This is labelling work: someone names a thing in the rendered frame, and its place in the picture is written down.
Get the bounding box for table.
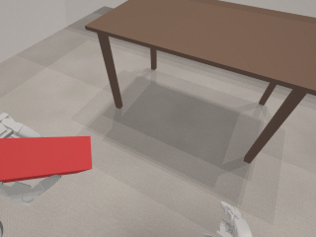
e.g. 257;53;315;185
85;0;316;164

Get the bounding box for robot right hand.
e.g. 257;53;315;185
216;201;253;237

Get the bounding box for robot left hand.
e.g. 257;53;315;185
0;113;61;206

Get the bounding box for sponge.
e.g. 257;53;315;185
0;136;93;184

